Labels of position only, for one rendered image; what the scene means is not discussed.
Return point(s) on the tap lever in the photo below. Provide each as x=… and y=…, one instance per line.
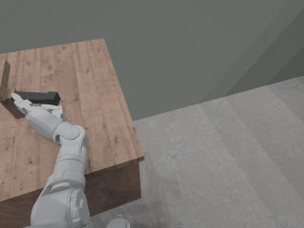
x=50, y=98

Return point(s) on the robot left hand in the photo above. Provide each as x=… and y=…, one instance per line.
x=44, y=118

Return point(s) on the robot left forearm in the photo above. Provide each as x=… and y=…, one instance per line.
x=69, y=169

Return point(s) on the robot left upper arm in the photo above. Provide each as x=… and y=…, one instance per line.
x=64, y=209

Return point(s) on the left robot thigh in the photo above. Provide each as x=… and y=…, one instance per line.
x=118, y=223

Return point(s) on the counter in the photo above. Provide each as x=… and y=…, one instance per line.
x=83, y=75

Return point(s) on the left robot shin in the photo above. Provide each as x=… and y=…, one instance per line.
x=119, y=217

